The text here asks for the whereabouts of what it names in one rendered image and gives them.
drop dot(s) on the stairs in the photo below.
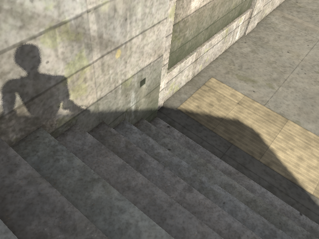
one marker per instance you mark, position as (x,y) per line
(135,181)

